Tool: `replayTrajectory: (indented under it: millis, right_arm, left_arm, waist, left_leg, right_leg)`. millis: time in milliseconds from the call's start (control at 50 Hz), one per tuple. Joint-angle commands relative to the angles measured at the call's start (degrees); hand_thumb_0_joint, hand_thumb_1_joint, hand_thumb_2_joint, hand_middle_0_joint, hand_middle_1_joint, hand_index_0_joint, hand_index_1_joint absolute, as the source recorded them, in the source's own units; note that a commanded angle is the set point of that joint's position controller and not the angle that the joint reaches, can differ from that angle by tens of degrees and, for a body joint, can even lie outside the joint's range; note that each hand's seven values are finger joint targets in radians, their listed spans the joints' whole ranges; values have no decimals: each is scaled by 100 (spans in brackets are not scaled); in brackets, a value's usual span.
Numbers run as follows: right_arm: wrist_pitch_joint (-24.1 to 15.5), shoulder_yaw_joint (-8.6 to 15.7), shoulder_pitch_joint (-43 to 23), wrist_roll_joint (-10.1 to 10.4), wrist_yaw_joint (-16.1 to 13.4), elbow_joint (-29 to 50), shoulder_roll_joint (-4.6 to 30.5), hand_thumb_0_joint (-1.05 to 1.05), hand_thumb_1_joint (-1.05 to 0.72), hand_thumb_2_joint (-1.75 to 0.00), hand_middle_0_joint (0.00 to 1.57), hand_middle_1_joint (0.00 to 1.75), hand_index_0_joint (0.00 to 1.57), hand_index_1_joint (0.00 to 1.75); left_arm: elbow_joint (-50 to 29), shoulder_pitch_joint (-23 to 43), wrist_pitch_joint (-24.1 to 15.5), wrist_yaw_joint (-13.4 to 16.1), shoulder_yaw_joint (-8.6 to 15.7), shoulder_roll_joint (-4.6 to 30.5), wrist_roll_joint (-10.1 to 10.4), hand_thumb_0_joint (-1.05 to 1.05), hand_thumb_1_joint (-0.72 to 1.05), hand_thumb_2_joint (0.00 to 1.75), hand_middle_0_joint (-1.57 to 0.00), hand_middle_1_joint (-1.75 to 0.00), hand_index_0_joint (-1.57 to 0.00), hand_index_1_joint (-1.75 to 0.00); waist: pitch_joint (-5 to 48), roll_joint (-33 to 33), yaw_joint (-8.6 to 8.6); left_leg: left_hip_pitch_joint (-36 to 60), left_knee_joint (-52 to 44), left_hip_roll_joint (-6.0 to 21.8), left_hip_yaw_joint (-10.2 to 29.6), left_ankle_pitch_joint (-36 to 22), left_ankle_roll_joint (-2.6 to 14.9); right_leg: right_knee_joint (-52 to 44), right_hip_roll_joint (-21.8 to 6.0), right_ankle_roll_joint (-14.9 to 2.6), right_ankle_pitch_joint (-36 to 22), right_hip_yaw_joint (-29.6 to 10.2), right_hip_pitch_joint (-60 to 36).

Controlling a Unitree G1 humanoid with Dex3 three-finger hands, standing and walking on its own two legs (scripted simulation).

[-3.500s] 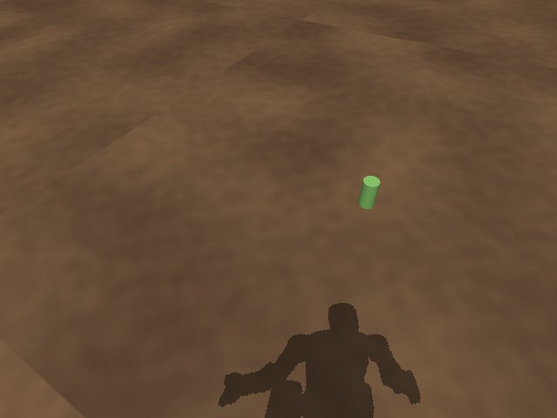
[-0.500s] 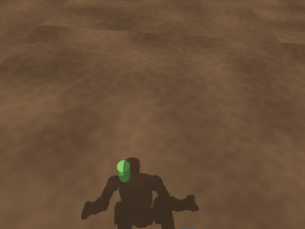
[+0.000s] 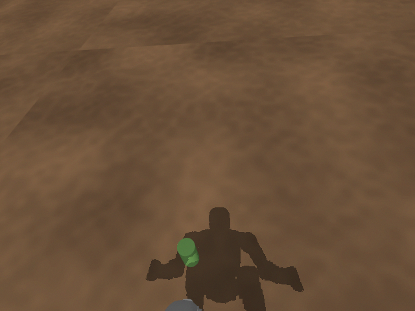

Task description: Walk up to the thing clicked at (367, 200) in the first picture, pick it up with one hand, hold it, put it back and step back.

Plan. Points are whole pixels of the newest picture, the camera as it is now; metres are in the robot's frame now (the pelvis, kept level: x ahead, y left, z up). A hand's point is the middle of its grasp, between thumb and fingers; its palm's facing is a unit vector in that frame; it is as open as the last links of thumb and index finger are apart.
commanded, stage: walk up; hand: left
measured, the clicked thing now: (188, 252) +0.47 +0.20 -0.69
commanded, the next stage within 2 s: stand in 1.84 s
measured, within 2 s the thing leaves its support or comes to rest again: neither
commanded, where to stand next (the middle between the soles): +0.11 +0.01 m, yaw +1 degrees
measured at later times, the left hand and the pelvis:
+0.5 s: hand out of the picture +0.06 +0.29 -0.16, palm faces +0.04 -0.94 -0.33, open 7.4 cm; pelvis +0.02 +0.03 +0.00, yaw +2 degrees
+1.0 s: hand out of the picture +0.14 +0.27 -0.14, palm faces +0.03 -0.95 -0.32, open 7.4 cm; pelvis +0.05 +0.02 +0.01, yaw +2 degrees
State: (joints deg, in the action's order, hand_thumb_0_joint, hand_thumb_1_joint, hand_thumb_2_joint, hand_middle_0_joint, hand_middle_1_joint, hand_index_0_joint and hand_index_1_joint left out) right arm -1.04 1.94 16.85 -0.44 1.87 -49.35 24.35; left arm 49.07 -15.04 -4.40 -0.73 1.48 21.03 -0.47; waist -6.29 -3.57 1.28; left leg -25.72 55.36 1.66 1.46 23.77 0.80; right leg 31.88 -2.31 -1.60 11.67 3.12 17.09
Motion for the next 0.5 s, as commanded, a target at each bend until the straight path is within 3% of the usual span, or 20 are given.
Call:
replayTrajectory:
  millis: [0,60,100,120,140,160,180,200,240,280,320,360,380,420,480]
  right_arm:
    - [-13,274,441,34,-109,-15,758,0,-90,-90,20,30,20,30]
    - [-49,296,208,23,-158,-99,772,0,-90,-90,20,30,20,30]
    - [-97,339,143,-21,-194,-191,897,0,-90,-90,20,30,20,30]
    - [-127,341,161,-48,-218,-222,967,0,-90,-90,20,30,20,30]
    - [-167,376,58,-96,-239,-208,1238,0,-90,-90,20,30,20,30]
    - [-209,346,-352,-94,-236,-91,1426,0,-90,-90,20,30,20,30]
    - [-185,379,-700,-29,-220,-93,1661,0,-90,-90,20,30,20,30]
    - [-160,353,-958,-48,-224,-95,1525,0,-90,-90,20,30,20,30]
    - [-158,226,-1011,-64,-234,-162,1233,0,-90,-90,20,30,20,30]
    - [-157,205,-1115,-30,-214,-225,1198,0,-90,-90,20,30,20,30]
    - [-120,138,-1156,24,-196,-290,1058,0,-90,-90,20,30,20,30]
    - [-81,100,-1176,41,-198,-380,966,0,-90,-90,20,30,20,30]
    - [-57,107,-1274,43,-196,-428,1008,0,-90,-90,20,30,20,30]
    - [-44,90,-1403,26,-185,-542,1022,0,-90,-90,20,30,20,30]
    - [-90,43,-1426,31,-157,-691,916,0,-90,-90,20,30,20,30]
  left_arm:
    - [-359,215,-16,130,396,1473,-56,0,90,90,-20,-30,-20,-30]
    - [-301,381,113,113,369,1565,-2,0,90,90,-20,-30,-20,-30]
    - [-259,470,222,109,308,1453,46,0,90,90,-20,-30,-20,-30]
    - [-226,505,263,111,265,1337,61,0,90,90,-20,-30,-20,-30]
    - [-198,398,298,102,204,1090,98,0,90,90,-20,-30,-20,-30]
    - [-97,223,348,104,138,925,172,0,90,90,-20,-30,-20,-30]
    - [151,150,415,153,240,1266,148,0,90,90,-20,-30,-20,-30]
    - [279,135,424,143,258,1395,108,0,90,90,-20,-30,-20,-30]
    - [474,153,408,90,269,1271,108,0,90,90,-20,-30,-20,-30]
    - [653,72,372,84,246,1200,86,0,90,90,-20,-30,-20,-30]
    - [824,130,328,123,219,1172,50,0,90,90,-20,-30,-20,-30]
    - [810,525,325,93,189,1244,17,0,90,90,-20,-30,-20,-30]
    - [837,632,328,71,172,1249,6,0,90,90,-20,-30,-20,-30]
    - [917,750,298,48,141,1244,27,0,90,90,-20,-30,-20,-30]
    - [1082,870,218,50,128,1223,27,0,90,90,-20,-30,-20,-30]
  waist:
    - [570,1451,-89]
    - [725,1410,-102]
    - [704,1123,-186]
    - [684,911,-256]
    - [779,86,-163]
    - [652,-500,64]
    - [540,-779,-5]
    - [422,-616,65]
    - [452,-656,67]
    - [645,-865,97]
    - [913,-739,97]
    - [776,-361,-57]
    - [537,-313,-57]
    - [320,-138,-65]
    - [435,176,-120]
  left_leg:
    - [587,-1148,131,-142,-563,-138]
    - [1196,-1651,-19,-399,-1077,-126]
    - [1632,-2111,-87,-345,-1390,4]
    - [1633,-2508,67,-95,-1327,85]
    - [1575,-3078,833,991,-1235,278]
    - [1087,-3693,1541,2133,-683,629]
    - [346,-3791,1815,2324,-74,1114]
    - [57,-3752,1641,2118,173,1123]
    - [231,-3595,1093,1292,-28,749]
    - [469,-3266,919,1034,-610,558]
    - [553,-3082,885,917,-786,428]
    - [478,-3417,714,852,459,266]
    - [456,-3498,688,885,842,200]
    - [623,-3453,617,856,754,154]
    - [989,-3322,573,728,-95,175]
  right_leg:
    - [-980,-1061,-936,-1036,-757,128]
    - [-467,-1130,-896,-1059,-776,421]
    - [-67,-1047,-675,-550,-799,841]
    - [113,-957,-522,-120,-778,905]
    - [572,-574,-257,505,-532,1003]
    - [1006,36,-26,1456,-221,865]
    - [1429,-49,-15,1940,-387,260]
    - [1461,-130,-14,1896,-451,25]
    - [980,-50,-33,1486,-389,0]
    - [275,53,-9,788,-201,-312]
    - [-225,-43,-11,408,-351,-729]
    - [-418,-182,-42,950,-636,-539]
    - [-572,-239,-73,1344,-734,-280]
    - [-859,-317,-90,1559,-837,26]
    - [-1124,-409,-104,1033,-872,-19]
